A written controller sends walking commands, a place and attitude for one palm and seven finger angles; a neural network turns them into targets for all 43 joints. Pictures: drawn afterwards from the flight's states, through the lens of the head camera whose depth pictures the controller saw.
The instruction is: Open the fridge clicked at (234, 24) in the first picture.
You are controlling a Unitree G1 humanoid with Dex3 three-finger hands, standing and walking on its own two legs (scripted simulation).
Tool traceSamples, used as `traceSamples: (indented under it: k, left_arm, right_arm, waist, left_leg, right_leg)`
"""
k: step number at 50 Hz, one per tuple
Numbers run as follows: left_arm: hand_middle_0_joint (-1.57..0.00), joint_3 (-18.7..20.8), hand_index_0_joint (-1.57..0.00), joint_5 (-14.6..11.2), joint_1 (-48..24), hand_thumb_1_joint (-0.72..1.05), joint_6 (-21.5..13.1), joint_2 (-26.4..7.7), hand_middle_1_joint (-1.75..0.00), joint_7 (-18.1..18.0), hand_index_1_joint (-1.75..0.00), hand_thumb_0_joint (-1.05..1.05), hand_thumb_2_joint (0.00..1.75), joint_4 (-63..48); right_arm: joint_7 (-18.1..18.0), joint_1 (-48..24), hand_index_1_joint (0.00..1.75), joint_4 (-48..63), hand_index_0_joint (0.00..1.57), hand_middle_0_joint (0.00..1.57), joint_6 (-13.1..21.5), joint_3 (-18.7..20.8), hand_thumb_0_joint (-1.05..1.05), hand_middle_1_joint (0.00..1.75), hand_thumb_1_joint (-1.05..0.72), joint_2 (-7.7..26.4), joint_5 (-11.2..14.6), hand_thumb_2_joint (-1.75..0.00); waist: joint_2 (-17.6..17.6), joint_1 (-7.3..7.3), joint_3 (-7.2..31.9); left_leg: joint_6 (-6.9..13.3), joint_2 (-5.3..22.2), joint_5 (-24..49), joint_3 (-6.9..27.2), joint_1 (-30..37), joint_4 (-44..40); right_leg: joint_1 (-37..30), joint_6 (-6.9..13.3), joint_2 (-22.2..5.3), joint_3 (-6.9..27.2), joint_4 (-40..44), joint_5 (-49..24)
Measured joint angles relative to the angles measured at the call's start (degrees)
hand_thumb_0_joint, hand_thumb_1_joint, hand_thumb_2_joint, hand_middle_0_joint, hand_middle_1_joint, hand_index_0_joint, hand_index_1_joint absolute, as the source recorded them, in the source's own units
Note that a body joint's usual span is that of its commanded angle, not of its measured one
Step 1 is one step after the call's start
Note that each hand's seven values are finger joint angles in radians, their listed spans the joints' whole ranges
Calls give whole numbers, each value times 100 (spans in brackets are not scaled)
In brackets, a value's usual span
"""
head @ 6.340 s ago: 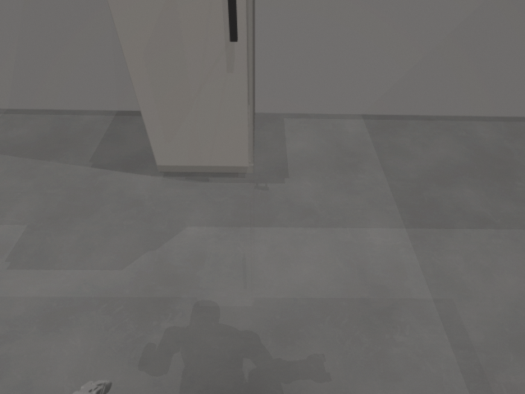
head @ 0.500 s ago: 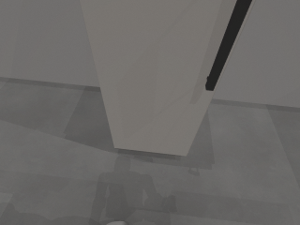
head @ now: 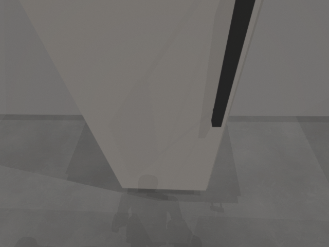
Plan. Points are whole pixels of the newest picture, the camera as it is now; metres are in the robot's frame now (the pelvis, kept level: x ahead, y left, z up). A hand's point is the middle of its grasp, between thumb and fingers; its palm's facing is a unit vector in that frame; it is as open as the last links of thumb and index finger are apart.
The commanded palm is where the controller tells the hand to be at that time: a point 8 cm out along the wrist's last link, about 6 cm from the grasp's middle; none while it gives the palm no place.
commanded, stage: come to a stop and stand still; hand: right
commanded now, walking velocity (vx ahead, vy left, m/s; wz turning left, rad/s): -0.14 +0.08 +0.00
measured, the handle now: (229, 54) +0.48 -0.14 +0.22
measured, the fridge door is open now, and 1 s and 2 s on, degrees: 0 0 0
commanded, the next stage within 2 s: look again from close up in 1.70 s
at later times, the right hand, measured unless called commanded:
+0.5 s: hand out of the picture +0.02 -0.11 -0.18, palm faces +0.03 +0.98 -0.21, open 7.3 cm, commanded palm none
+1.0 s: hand out of the picture -0.04 -0.14 -0.17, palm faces +0.02 +0.98 -0.22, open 7.4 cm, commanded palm none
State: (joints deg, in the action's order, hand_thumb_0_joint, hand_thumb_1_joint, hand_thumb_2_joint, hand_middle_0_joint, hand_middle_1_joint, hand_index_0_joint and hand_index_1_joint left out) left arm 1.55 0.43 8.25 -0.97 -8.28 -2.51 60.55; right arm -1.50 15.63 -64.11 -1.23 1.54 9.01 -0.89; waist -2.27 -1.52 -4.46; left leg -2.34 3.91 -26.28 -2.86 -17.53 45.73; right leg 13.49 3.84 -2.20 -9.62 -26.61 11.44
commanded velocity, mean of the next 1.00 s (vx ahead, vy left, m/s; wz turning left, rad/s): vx -0.01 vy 0.00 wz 0.00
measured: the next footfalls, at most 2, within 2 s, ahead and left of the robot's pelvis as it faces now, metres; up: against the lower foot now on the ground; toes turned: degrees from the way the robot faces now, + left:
left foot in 0.24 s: +0.04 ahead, +0.18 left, +0.00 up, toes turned +5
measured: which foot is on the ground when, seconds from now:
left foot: up 0.00-0.22, down 0.24-1.00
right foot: down 0.00-1.00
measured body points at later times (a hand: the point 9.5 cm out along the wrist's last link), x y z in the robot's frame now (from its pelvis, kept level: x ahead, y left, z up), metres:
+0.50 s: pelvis -0.02 +0.07 -0.01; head -0.02 +0.07 +0.44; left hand -0.02 +0.29 -0.17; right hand +0.02 -0.16 -0.16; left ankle +0.00 +0.18 -0.74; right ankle -0.02 -0.06 -0.74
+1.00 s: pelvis -0.04 +0.04 +0.00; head -0.05 +0.06 +0.44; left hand -0.05 +0.25 -0.17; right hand -0.04 -0.19 -0.16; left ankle +0.00 +0.18 -0.74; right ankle -0.02 -0.06 -0.74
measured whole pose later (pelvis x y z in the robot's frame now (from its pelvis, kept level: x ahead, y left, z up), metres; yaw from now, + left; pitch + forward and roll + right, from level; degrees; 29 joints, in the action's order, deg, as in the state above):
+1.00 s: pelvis -0.04 +0.04 +0.00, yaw +0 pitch -2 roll -1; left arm -0.6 1.3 19.4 0.1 -8.0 -0.4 60.3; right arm -1.3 18.0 -61.0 0.5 0.1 9.1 -1.3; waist 1.2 -0.2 -0.8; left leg -0.9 3.8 -12.3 -3.3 -15.4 29.4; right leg 13.2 1.1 -0.1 -4.0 -28.4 13.7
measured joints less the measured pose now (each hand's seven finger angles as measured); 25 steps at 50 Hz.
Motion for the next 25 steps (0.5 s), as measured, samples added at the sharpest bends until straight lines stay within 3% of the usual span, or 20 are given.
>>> traceSamples:
  k: [6,9,12,16,19,25]
  left_arm:
    - [-20,108,-20,37,-56,95,187,-55,-30,45,-30,-1,90,-41]
    - [-20,153,-20,59,-20,93,235,-95,-30,94,-30,0,90,-47]
    - [-20,180,-20,29,92,92,264,-103,-30,145,-30,0,90,-44]
    - [-20,204,-20,0,222,92,405,-200,-29,188,-30,0,90,-19]
    - [-20,164,-20,6,344,92,421,-201,-29,202,-30,0,90,52]
    - [-20,31,-20,15,635,92,262,-70,-29,134,-30,0,90,326]
  right_arm:
    - [-22,-252,30,313,19,20,-153,133,0,30,-91,161,-42,-90]
    - [-29,-325,30,416,19,20,-133,145,0,30,-91,207,-43,-90]
    - [-26,-272,30,512,19,20,-12,116,0,30,-91,263,-61,-90]
    - [-12,-259,30,433,19,20,48,20,0,30,-91,108,-84,-90]
    - [6,-237,30,402,19,20,65,-26,0,30,-91,8,-67,-90]
    - [-15,-355,30,234,20,21,77,-10,1,30,-94,18,10,-90]
  waist:
    - [90,41,-100]
    - [180,79,-82]
    - [169,92,33]
    - [421,191,123]
    - [433,190,216]
    - [348,228,268]
  left_leg:
    - [-33,-27,80,90,-370,476]
    - [1,-33,191,2,-171,-34]
    - [44,13,1024,-23,338,-1305]
    - [212,-100,1000,-125,362,-1318]
    - [291,-178,1109,-126,408,-1526]
    - [320,-314,1175,-244,405,-1579]
  right_leg:
    - [60,-113,-132,30,11,-62]
    - [138,-210,-206,50,-96,-53]
    - [306,-347,-207,24,-403,55]
    - [492,-460,-192,376,-938,944]
    - [482,-464,-122,587,-1269,1078]
    - [-120,-511,-128,715,-399,492]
